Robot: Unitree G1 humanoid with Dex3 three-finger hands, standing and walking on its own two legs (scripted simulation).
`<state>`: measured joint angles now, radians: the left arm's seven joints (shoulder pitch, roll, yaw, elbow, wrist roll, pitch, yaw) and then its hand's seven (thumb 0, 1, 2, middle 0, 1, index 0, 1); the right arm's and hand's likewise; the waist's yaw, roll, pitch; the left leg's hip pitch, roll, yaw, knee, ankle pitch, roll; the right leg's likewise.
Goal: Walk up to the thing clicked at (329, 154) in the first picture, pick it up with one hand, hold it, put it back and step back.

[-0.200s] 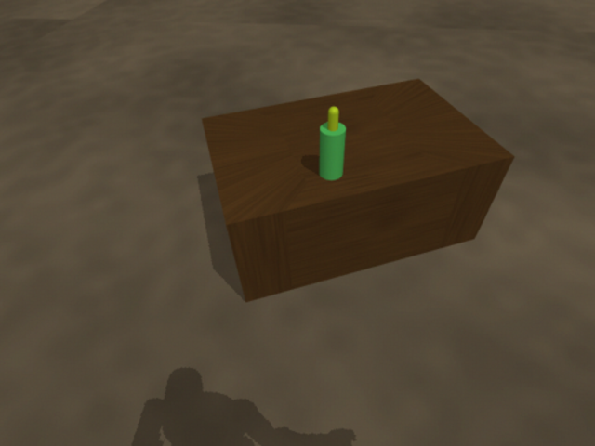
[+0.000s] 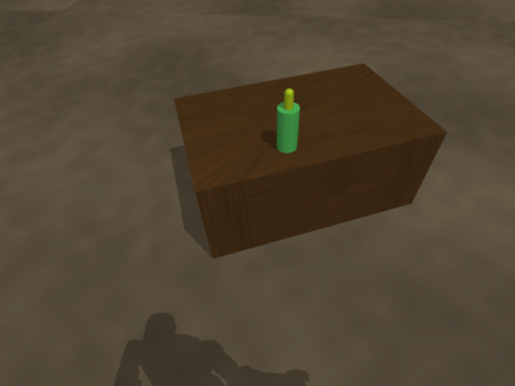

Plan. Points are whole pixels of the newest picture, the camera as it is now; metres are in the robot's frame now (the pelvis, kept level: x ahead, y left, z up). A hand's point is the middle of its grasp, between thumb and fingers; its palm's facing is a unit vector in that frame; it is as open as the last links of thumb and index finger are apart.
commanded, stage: stand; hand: right
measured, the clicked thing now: (288, 120) +1.04 -0.06 -0.21
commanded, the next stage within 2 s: walk up in 0.92 s
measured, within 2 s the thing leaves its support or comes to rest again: neither
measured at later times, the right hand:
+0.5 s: hand out of the picture +0.08 -0.25 -0.16, palm faces -0.03 +0.94 -0.33, open 7.4 cm
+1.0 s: hand out of the picture +0.09 -0.25 -0.16, palm faces -0.06 +0.94 -0.33, open 7.4 cm
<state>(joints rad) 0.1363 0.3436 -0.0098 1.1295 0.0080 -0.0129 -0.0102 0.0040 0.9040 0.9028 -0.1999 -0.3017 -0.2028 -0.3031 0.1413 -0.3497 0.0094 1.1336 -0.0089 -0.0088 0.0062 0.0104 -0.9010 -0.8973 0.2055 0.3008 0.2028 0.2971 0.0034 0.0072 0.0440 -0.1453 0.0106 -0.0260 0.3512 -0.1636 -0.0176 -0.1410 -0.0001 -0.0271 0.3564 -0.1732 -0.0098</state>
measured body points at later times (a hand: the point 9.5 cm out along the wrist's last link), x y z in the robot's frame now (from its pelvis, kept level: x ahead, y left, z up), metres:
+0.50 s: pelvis +0.01 +0.00 +0.00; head +0.01 +0.00 +0.45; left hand +0.08 +0.30 -0.13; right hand +0.09 -0.30 -0.13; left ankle +0.02 +0.13 -0.75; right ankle +0.02 -0.11 -0.75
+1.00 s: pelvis +0.02 +0.00 +0.00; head +0.03 +0.00 +0.45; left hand +0.09 +0.31 -0.13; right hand +0.10 -0.30 -0.13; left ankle +0.02 +0.13 -0.74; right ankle +0.01 -0.11 -0.74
